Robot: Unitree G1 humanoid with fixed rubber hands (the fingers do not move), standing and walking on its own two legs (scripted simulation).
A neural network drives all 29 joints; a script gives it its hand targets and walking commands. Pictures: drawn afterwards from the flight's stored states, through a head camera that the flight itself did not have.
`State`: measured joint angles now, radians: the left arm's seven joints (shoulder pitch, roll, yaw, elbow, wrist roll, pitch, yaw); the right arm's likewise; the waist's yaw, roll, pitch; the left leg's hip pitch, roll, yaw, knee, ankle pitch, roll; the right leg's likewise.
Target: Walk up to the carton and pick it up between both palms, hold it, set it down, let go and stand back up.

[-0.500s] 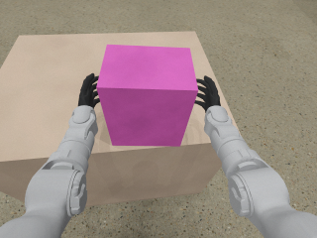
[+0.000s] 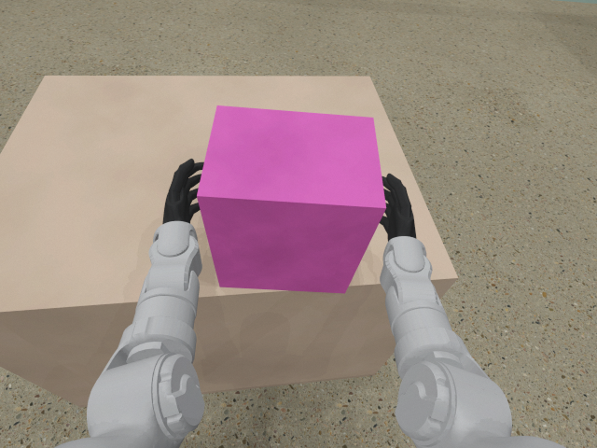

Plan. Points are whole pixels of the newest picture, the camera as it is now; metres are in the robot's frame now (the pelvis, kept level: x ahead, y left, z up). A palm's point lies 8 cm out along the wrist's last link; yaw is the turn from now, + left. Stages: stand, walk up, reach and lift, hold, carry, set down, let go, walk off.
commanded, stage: reach and lift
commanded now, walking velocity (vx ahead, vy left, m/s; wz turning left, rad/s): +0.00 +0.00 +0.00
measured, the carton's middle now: (288, 210) +0.45 +0.04 +0.03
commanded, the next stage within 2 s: none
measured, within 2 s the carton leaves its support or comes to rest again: leaves its support in 1.24 s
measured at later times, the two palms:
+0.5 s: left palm (179, 218) +0.39 +0.19 +0.07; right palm (397, 230) +0.39 -0.12 +0.06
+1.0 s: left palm (180, 218) +0.39 +0.19 +0.07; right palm (396, 230) +0.39 -0.12 +0.06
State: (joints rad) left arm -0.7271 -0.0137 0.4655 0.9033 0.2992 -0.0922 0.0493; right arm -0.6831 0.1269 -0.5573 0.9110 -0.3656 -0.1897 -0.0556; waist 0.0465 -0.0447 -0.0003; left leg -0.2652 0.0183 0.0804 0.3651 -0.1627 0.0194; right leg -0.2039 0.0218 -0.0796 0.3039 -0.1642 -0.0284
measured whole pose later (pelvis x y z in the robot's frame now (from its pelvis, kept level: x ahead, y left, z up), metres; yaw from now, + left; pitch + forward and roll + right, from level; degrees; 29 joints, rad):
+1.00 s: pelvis +0.01 -0.01 +0.00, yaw +0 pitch +3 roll -1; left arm -0.69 -0.04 0.47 0.80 0.32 -0.02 0.04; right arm -0.65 0.13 -0.49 0.90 -0.32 -0.22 -0.09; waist 0.05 -0.05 0.01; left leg -0.23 0.02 0.08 0.32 -0.15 0.01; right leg -0.16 0.03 -0.08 0.25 -0.15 -0.03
